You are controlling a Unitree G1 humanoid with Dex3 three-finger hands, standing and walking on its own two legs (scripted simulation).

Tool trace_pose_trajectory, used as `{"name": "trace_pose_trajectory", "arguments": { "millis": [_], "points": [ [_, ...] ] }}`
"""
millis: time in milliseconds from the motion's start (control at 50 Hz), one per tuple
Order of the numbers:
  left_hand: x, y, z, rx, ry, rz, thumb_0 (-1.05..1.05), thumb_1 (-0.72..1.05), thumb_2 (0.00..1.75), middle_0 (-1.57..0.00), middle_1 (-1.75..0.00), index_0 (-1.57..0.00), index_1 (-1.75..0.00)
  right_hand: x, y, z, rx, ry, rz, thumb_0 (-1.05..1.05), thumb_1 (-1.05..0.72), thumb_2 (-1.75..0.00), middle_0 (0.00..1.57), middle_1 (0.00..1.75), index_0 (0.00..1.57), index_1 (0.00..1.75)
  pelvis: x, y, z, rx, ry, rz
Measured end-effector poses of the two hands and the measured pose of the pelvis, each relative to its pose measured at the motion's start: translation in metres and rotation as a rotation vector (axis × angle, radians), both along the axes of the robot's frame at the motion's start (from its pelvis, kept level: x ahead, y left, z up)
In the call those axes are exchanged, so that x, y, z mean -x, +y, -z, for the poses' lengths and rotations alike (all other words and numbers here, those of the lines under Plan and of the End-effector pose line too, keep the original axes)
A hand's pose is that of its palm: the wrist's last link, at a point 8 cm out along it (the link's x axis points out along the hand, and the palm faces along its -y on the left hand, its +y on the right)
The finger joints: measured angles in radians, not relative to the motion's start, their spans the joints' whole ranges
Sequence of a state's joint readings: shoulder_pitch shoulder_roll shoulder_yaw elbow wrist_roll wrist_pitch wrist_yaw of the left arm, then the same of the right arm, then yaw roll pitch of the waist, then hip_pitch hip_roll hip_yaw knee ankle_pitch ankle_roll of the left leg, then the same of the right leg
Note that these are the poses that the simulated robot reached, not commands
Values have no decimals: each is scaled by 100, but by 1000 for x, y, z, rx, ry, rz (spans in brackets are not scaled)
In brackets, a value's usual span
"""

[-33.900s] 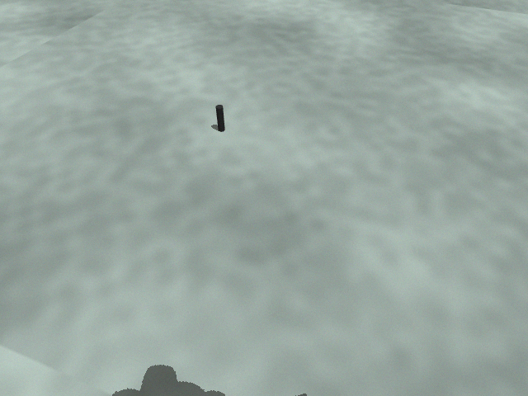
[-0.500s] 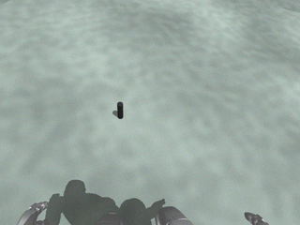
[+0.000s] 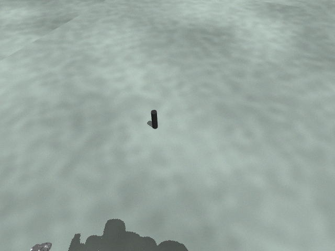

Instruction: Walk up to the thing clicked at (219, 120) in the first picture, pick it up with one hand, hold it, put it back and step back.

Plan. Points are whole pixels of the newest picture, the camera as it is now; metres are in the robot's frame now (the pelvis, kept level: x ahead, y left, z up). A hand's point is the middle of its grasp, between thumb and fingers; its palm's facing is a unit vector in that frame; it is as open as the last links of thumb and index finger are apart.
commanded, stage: step back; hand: left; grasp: from the side
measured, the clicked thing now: (154, 119) +1.06 +0.14 -0.67
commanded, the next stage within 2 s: stand in 0.88 s
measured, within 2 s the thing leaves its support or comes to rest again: neither
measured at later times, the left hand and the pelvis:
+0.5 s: hand out of the picture +0.09 +0.23 -0.13, palm faces +0.05 -0.93 -0.37, open 7.4 cm; pelvis +0.03 -0.03 +0.01, yaw +1 degrees
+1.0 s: hand (73, 250) +0.14 +0.25 -0.13, palm faces +0.02 -0.94 -0.34, open 7.4 cm; pelvis +0.06 -0.01 +0.02, yaw +1 degrees
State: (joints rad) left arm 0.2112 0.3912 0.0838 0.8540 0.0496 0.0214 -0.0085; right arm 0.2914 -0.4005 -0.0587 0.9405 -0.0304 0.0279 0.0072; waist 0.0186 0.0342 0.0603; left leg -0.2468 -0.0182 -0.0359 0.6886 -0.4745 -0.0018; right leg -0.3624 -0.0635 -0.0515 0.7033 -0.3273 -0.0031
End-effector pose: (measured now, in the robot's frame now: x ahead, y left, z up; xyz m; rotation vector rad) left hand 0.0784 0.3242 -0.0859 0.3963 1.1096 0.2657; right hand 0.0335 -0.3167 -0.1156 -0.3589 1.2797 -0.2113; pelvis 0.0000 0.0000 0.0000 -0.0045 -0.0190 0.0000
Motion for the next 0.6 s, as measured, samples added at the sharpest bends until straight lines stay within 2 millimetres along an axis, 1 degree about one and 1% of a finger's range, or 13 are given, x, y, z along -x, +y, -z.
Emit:
{"name": "trace_pose_trajectory", "arguments": {
  "millis": [40, 100, 160, 220, 280, 320, 360, 420, 480, 540, 600],
  "points": [
    [5, 6, 4, 3, -4, -11, 0, 90, 90, -20, -30, -20, -30, 11, 9, -3, -7, 8, 7, 1, -90, -89, 20, 30, 21, 30, 5, 1, -1, -46, -25, 11],
    [15, 4, 5, 28, 29, -23, 0, 90, 90, -20, -30, -20, -30, 22, 15, -12, -19, -18, 23, 1, -90, -89, 20, 30, 21, 30, 4, 3, -8, -25, -23, 5],
    [16, -1, 3, 55, 39, -24, 0, 90, 90, -20, -30, -20, -30, 24, 12, -22, -12, -26, 26, 1, -90, -89, 21, 30, 21, 30, 3, -1, -15, -14, -25, 0],
    [13, -8, 4, 65, 46, -15, 1, 90, 90, -20, -30, -20, -30, 19, 2, -26, -3, -40, 27, 1, -90, -89, 21, 30, 21, 30, 1, -7, -16, -11, -27, 2],
    [7, -19, 6, 65, 51, -7, 1, 90, 90, -20, -30, -20, -30, 9, -13, -23, 5, -49, 29, 1, -90, -89, 21, 30, 21, 30, -4, -17, -13, -12, -25, 9],
    [1, -28, 9, 57, 45, -9, 0, 90, 90, -20, -30, -20, -30, -1, -25, -16, 11, -54, 30, 1, -90, -89, 21, 30, 21, 30, -9, -24, -8, -2, -27, 14],
    [-2, -39, 11, 55, 30, -14, 0, 90, 90, -20, -30, -20, -30, -13, -33, -10, 16, -56, 27, 1, -90, -89, 20, 30, 21, 30, -13, -30, -4, 23, -33, -2],
    [-4, -50, 8, 66, 8, -29, 0, 90, 90, -20, -30, -20, -30, -33, -34, -10, 9, -59, -4, 1, -90, -89, 20, 30, 21, 30, -19, -35, -7, -1, -31, -14],
    [-4, -55, 4, 73, 2, -41, 0, 90, 90, -20, -30, -20, -30, -55, -32, -11, -4, -79, -38, 1, -90, -89, 20, 30, 21, 30, -24, -34, -11, -8, -30, -24],
    [-5, -52, 4, 70, 17, -48, 0, 90, 90, -20, -30, -20, -30, -72, -26, -11, -13, -95, -57, 1, -90, -89, 20, 30, 21, 30, -29, -31, -11, -8, -25, -26],
    [-10, -42, 8, 66, 30, -58, 0, 90, 90, -20, -30, -20, -30, -83, -18, -8, -13, -95, -65, 1, -90, -89, 20, 30, 21, 30, -34, -25, -8, -6, -20, -36]
  ]
}}
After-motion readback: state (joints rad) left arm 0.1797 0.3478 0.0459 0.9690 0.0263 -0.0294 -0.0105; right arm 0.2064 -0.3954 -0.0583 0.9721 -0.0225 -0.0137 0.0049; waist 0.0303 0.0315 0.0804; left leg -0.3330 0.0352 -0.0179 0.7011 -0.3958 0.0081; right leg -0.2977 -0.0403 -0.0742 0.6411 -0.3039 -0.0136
